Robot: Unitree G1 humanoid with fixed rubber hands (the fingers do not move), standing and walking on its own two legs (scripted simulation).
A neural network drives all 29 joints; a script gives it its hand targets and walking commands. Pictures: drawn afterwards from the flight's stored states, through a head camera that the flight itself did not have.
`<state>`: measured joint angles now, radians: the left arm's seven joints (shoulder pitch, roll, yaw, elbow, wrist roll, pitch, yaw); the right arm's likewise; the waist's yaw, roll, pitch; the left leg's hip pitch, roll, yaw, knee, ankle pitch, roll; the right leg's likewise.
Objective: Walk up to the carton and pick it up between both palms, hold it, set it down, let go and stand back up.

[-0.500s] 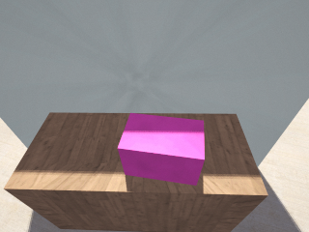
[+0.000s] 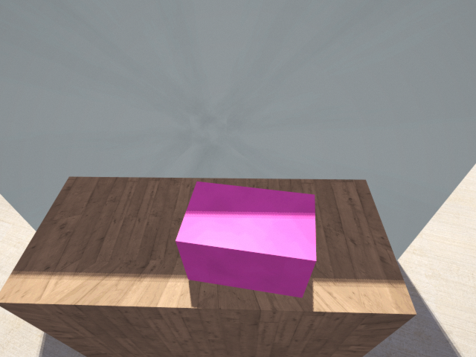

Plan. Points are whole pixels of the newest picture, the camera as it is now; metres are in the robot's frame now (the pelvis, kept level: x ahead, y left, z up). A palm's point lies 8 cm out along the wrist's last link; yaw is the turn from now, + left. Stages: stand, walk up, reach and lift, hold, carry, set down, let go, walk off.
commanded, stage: stand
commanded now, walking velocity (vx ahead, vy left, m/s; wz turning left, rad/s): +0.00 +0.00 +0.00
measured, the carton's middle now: (248, 238) +0.41 -0.02 -0.12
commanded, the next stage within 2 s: none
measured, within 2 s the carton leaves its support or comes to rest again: neither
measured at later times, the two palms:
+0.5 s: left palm out of the picture -0.02 +0.22 -0.14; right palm out of the picture -0.01 -0.21 -0.15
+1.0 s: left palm out of the picture -0.02 +0.22 -0.14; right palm out of the picture -0.02 -0.20 -0.15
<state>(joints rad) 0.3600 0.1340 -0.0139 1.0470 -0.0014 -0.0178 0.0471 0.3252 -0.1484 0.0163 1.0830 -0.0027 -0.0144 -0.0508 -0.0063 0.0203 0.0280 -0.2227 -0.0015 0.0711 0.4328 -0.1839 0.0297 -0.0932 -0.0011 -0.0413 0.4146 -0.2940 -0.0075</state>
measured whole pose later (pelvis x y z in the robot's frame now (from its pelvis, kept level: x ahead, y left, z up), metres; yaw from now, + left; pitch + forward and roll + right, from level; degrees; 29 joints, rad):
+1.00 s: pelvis +0.01 +0.01 +0.00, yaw +0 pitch -1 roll +0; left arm 0.35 0.13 -0.03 1.12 0.00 -0.01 0.05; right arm 0.32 -0.14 0.03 1.12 0.00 -0.01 -0.05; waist 0.00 0.01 0.03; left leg -0.20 -0.02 0.08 0.41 -0.18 0.04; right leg -0.08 -0.02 -0.03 0.39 -0.29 0.01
